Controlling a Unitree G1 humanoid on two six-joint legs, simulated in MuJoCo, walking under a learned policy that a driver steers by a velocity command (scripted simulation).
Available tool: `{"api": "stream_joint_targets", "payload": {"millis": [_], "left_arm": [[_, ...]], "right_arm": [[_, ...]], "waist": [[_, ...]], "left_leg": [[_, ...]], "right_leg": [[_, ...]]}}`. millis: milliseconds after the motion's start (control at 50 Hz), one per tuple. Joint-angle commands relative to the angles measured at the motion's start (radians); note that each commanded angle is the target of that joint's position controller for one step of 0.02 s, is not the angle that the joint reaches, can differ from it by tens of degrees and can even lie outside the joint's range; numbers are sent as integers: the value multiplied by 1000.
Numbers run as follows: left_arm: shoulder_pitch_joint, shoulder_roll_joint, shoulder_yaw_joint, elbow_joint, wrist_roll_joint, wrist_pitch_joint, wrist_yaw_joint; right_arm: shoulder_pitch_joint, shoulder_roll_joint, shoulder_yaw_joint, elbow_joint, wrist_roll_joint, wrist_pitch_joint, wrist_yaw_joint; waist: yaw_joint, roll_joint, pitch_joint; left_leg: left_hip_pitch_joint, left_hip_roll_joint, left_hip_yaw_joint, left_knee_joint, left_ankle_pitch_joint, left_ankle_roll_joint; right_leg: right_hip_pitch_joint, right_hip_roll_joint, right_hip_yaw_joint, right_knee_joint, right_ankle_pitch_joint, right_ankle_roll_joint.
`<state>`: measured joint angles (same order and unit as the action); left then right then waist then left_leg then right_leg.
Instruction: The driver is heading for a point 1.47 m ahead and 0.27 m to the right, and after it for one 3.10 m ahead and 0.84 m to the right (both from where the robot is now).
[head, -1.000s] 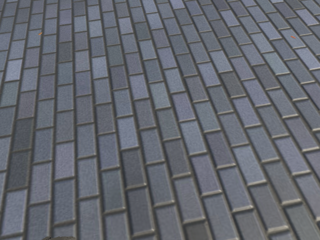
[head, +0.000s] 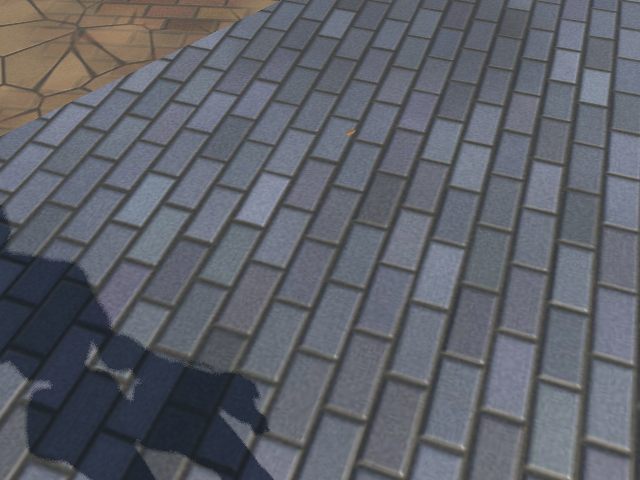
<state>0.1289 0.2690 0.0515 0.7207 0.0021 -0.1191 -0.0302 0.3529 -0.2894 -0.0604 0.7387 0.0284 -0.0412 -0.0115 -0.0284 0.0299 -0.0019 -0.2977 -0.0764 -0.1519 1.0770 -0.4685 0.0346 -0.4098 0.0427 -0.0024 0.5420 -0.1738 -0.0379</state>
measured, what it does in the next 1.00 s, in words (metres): walks ahead: left foot, then right foot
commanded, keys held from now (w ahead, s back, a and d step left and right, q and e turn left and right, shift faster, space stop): w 0.50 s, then w+e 0.50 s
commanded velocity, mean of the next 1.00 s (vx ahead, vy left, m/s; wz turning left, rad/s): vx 0.50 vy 0.00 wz -0.12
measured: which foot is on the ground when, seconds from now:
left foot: up 0.00-0.40, down 0.42-0.98, up 1.00-1.00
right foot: down 0.00-0.44, up 0.46-0.94, down 0.96-1.00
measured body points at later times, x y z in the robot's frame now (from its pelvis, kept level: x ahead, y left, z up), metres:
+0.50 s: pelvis +0.26 +0.05 +0.00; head +0.29 +0.06 +0.45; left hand +0.26 +0.33 -0.13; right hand +0.49 -0.18 -0.07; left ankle +0.34 +0.15 -0.73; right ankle +0.11 -0.10 -0.66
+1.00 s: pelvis +0.53 +0.00 -0.01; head +0.57 -0.01 +0.44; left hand +0.78 +0.21 -0.10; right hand +0.50 -0.28 -0.14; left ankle +0.35 +0.15 -0.69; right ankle +0.62 -0.10 -0.73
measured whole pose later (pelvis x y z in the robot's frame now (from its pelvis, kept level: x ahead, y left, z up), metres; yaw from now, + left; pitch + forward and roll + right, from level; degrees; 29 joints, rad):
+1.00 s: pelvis +0.53 +0.00 -0.01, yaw -12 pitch +2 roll +1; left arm 0.08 0.28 0.05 0.68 -0.02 -0.04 -0.05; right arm 0.32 -0.29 -0.06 0.86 0.00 -0.04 -0.02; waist -0.04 -0.01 0.04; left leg -0.04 0.06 0.17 0.72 -0.45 -0.03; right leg -0.52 0.03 -0.05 0.62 -0.14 -0.10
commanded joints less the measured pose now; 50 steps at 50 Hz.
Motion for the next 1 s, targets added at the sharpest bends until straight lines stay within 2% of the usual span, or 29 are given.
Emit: {"api": "stream_joint_targets", "payload": {"millis": [20, 40, 80, 140, 200, 280, 340, 360, 380, 400, 420, 440, 460, 480, 500, 520, 540, 580, 620, 680, 760, 820, 860, 880, 920, 940, 960, 980, 1000], "left_arm": [[141, 115, 32, -9, 3, 12, 5], [121, 98, 24, -8, 9, 11, 7], [125, 92, 21, 4, 4, 7, 8], [154, 141, 32, 30, -8, 7, 15], [183, 163, 36, 52, -15, 17, 20], [253, 176, 34, 90, -25, 31, 20], [277, 190, 38, 113, -29, 47, 23], [274, 199, 40, 118, -29, 52, 26], [261, 209, 43, 119, -29, 57, 29], [247, 207, 41, 118, -31, 61, 31], [242, 179, 29, 108, -22, 61, 34], [292, 94, -1, 71, 0, 46, 33], [330, 64, -15, 77, -9, 26, 29], [262, 161, 12, 65, -32, 14, 21], [180, 169, 14, 42, -42, 9, 17], [150, 155, 13, 41, -32, 12, 19], [154, 148, 19, 47, -22, 23, 21], [197, 106, 14, 67, -26, 51, 21], [175, 90, 14, 59, -27, 68, 27], [106, 84, 16, 38, -22, 68, 24], [-17, 57, 4, 0, -18, 60, 2], [-103, 48, -3, -47, -20, 60, -14], [-139, 54, -1, -79, -20, 61, -26], [-143, 60, 1, -93, -20, 61, -33], [-90, 90, 18, -102, -19, 66, -39], [6, 122, 37, -85, -20, 69, -38], [167, 176, 69, -46, -23, 70, -26], [314, 274, 100, -21, -24, 82, -2], [261, 325, 101, -48, -34, 75, -2]], "right_arm": [[-108, -120, -22, -119, -19, -29, 0], [-106, -106, -24, -120, -24, -30, 4], [-79, -70, -17, -110, -18, -26, 10], [-148, -38, -2, -134, -25, -27, 11], [-239, -17, 9, -148, -23, -34, 19], [-350, -22, 10, -173, -10, -42, 35], [-395, -38, 5, -196, -6, -48, 49], [-384, -49, 1, -196, -7, -51, 52], [-339, -66, -7, -185, -10, -52, 51], [-237, -95, -25, -154, -17, -52, 46], [-80, -146, -48, -112, -23, -50, 37], [67, -242, -69, -97, -45, -43, 27], [100, -226, -64, -77, -25, -36, 30], [60, -161, -42, -78, -19, -35, 32], [-3, -134, -31, -84, -19, -34, 31], [-64, -110, -23, -85, -28, -37, 35], [-106, -81, -15, -86, -34, -44, 37], [-138, -73, -17, -72, -37, -60, 39], [-132, -89, -24, -47, -42, -75, 35], [-108, -104, -29, -14, -47, -78, 23], [-83, -127, -32, 16, -38, -72, 10], [-27, -144, -38, 53, -29, -56, 6], [-10, -154, -43, 70, -20, -38, 3], [-13, -161, -46, 73, -17, -29, 0], [-34, -190, -54, 67, -14, -13, -11], [-43, -200, -56, 63, -15, -3, -17], [-54, -194, -51, 56, -14, 2, -24], [-27, -145, -30, 30, -39, -10, -26], [39, -27, 10, -14, -49, -44, -5]], "waist": [[87, -82, -9], [59, -106, 2], [39, -137, -8], [50, -115, 7], [81, -108, 16], [122, -107, 40], [117, -115, 58], [102, -120, 53], [67, -124, 28], [8, -112, -34], [-61, -87, -143], [-82, 94, -309], [-71, 266, -395], [-81, 164, -268], [-62, 113, -153], [-31, 44, -78], [1, 49, -45], [41, 70, -26], [47, 53, 3], [32, 24, 26], [-15, 11, 59], [-50, -1, 89], [-54, 5, 95], [-46, 13, 89], [-1, 55, 27], [55, 66, -34], [140, 42, -118], [181, -108, -227], [77, -315, -339]], "left_leg": [[-479, 116, 17, 152, 101, -5], [-428, 149, 26, 96, 142, -5], [-370, 163, 58, 25, 166, -13], [-389, 178, 89, -134, 243, -35], [-350, 169, 112, -324, 403, -41], [-287, 136, 137, -476, 502, -40], [-281, 123, 138, -540, 438, -8], [-252, 116, 142, -560, 407, 6], [-175, 97, 160, -585, 389, 24], [-19, 72, 184, -619, 399, 49], [226, 114, 145, -598, 422, 87], [612, 369, -205, -576, 399, 207], [717, 480, -550, -721, 240, 300], [625, 446, -487, -756, 140, 262], [490, 405, -349, -776, 172, 231], [356, 367, -250, -812, 247, 214], [264, 337, -180, -846, 313, 200], [156, 315, -86, -907, 380, 196], [122, 315, -5, -944, 445, 199], [155, 306, 97, -958, 520, 178], [181, 291, 213, -974, 534, 140], [295, 327, 245, -947, 559, 131], [379, 351, 260, -899, 632, 119], [409, 359, 272, -862, 720, 110], [433, 356, 306, -724, 1066, 83], [418, 342, 326, -582, 1204, 67], [318, 301, 353, -367, 1175, 33], [46, 246, 359, -41, 783, -11], [-375, 12, 220, 306, -80, -72]], "right_leg": [[404, -321, 472, -293, -171, -189], [343, -288, 407, -312, -86, -176], [295, -254, 327, -344, 25, -179], [284, -259, 247, -381, 154, -199], [284, -235, 164, -393, 193, -176], [311, -243, 127, -373, 196, -157], [390, -285, 144, -333, 231, -140], [412, -294, 144, -308, 277, -131], [419, -289, 130, -253, 390, -118], [401, -255, 90, -134, 537, -97], [300, -206, 48, 64, 527, -65], [-41, -96, -17, 442, 189, 0], [-267, -2, 58, 666, -387, 23], [-370, -65, 112, 748, -367, 13], [-386, -110, 82, 732, -280, 5], [-353, -143, 69, 676, -205, 10], [-300, -171, 78, 624, -154, 16], [-217, -183, 84, 592, -100, 32], [-240, -177, 104, 551, -36, 47], [-296, -161, 131, 414, 127, 55], [-253, -141, 61, 198, 296, 41], [-295, -135, 35, 112, 269, 19], [-322, -125, 8, 81, 184, -3], [-311, -113, -13, 70, 131, -17], [-188, -50, -80, 72, 22, -54], [-57, -8, -106, 64, -7, -79], [186, 27, -95, 0, 53, -118], [509, -149, 182, -5, 100, -192], [809, -375, 765, -155, -72, -399]]}}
